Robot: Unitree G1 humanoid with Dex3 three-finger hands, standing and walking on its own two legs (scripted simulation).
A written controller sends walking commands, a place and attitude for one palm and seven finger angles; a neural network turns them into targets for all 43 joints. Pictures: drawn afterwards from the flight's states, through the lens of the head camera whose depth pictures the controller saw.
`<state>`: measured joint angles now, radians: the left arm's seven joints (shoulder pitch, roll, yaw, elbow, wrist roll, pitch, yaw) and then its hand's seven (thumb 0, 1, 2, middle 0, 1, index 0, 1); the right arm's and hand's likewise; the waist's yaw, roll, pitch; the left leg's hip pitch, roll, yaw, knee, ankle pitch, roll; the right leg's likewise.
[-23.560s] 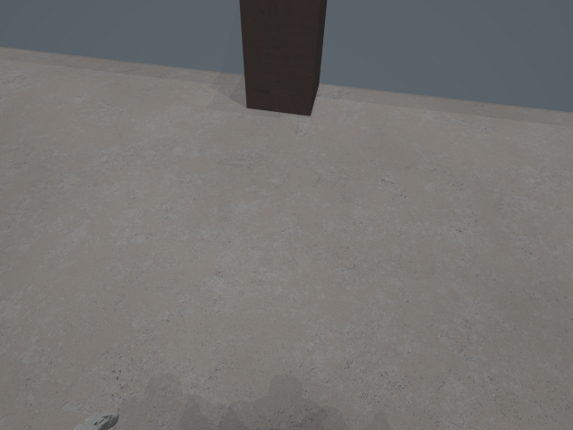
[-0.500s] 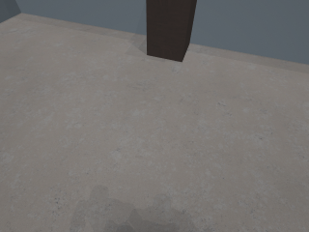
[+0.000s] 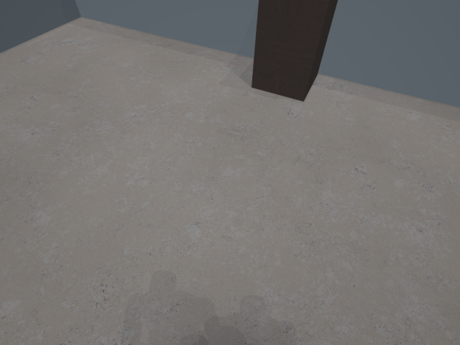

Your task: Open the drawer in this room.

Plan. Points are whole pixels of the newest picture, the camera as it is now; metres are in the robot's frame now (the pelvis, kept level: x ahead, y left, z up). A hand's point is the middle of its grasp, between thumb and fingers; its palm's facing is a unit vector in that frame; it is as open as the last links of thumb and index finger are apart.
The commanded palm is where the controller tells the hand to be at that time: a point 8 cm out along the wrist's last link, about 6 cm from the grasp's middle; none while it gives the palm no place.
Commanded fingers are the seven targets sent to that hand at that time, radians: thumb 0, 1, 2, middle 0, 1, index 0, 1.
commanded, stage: turn or walk to find it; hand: left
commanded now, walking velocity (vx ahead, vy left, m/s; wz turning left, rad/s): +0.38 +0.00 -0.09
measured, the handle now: out of the picture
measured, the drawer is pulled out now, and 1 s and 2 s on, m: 0.00 0.00 0.00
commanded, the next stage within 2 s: stand and wait in 1.66 s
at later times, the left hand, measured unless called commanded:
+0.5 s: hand out of the picture +0.00 +0.17 -0.18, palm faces +0.13 -0.99 -0.10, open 7.4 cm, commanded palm none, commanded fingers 0.00 0.90 0.90 -0.20 -0.30 -0.20 -0.30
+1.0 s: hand (184, 186) +0.55 +0.17 -0.16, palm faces -0.13 -0.97 -0.22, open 7.3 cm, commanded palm none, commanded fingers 0.00 0.90 0.90 -0.20 -0.30 -0.20 -0.30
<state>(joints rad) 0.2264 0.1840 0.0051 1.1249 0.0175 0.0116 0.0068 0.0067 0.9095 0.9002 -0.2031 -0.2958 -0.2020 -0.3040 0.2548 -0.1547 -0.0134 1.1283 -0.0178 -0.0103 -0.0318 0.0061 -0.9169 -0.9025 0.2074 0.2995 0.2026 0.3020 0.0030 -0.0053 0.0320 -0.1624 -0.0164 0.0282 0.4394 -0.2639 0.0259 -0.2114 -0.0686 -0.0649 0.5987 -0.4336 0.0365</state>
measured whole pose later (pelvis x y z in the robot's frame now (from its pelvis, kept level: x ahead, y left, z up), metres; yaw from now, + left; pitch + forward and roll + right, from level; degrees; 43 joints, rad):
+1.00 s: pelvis +0.38 +0.00 -0.02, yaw -4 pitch +0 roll +1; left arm 0.05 0.18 0.05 0.95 0.03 -0.06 -0.03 0.00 0.91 0.90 -0.20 -0.30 -0.20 -0.30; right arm 0.43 -0.15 -0.05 1.17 -0.02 -0.04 0.00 0.00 -0.91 -0.90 0.20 0.30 0.20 0.30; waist -0.05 0.02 0.08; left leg -0.03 0.11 0.19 0.67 -0.50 -0.04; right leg -0.45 -0.08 -0.15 0.63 -0.16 -0.04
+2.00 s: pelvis +0.80 -0.02 -0.02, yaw -3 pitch -2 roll +1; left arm 0.08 0.15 0.02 1.02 0.01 -0.07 0.00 0.00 0.91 0.90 -0.20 -0.30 -0.20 -0.30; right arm 0.37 -0.13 -0.04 1.16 0.00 0.00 -0.02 0.00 -0.91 -0.90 0.20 0.30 0.20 0.30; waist -0.06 0.04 0.12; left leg -0.21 0.07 0.07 1.00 -0.55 -0.03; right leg -0.39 -0.05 -0.17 0.62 -0.20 -0.06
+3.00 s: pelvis +0.90 +0.01 +0.00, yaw -4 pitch -1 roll +0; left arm 0.28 0.14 0.00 1.16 0.01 -0.01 0.05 0.02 0.93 0.90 -0.20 -0.30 -0.20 -0.30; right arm 0.31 -0.09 0.01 1.17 -0.01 -0.03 -0.05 0.00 -0.91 -0.90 0.20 0.30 0.20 0.30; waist 0.00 0.00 0.03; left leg -0.05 0.01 0.13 0.38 -0.32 0.02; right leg -0.16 -0.07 -0.13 0.43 -0.25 0.02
